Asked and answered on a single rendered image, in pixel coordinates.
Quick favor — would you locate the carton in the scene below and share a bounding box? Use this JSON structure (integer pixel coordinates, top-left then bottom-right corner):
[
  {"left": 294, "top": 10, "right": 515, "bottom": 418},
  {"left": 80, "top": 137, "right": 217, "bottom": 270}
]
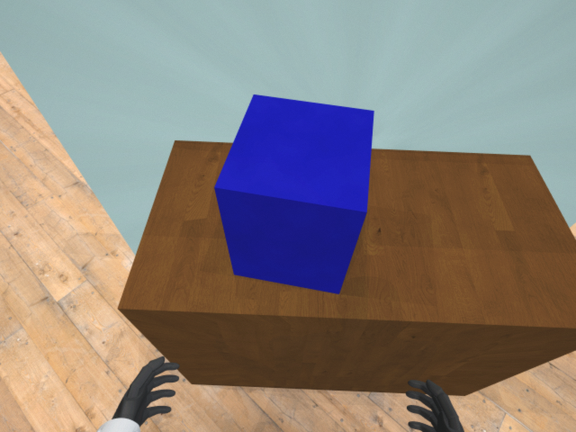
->
[{"left": 214, "top": 94, "right": 374, "bottom": 294}]

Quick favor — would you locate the robot left hand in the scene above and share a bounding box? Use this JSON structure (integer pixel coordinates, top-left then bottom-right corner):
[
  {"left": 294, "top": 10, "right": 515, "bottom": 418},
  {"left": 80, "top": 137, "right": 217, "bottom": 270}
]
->
[{"left": 112, "top": 356, "right": 180, "bottom": 427}]

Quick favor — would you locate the robot right hand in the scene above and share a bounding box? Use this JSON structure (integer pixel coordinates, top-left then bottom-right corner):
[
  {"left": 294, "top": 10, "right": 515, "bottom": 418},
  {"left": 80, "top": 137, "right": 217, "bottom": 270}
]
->
[{"left": 406, "top": 380, "right": 464, "bottom": 432}]

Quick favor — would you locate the pedestal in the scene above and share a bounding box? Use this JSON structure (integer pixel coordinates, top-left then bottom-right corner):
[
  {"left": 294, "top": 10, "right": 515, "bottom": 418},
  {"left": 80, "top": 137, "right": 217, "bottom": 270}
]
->
[{"left": 118, "top": 140, "right": 576, "bottom": 396}]

